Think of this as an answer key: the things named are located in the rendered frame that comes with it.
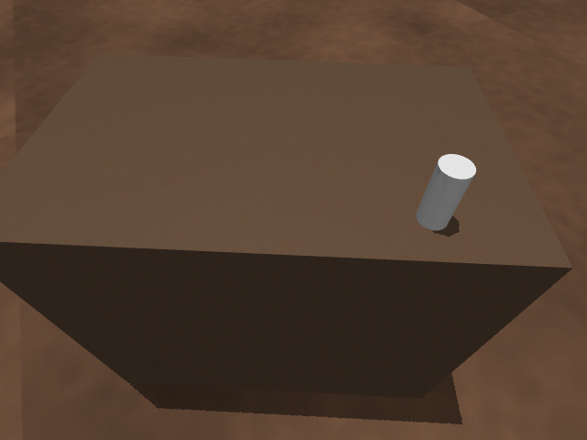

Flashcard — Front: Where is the can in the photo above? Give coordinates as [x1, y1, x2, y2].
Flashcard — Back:
[416, 154, 476, 231]

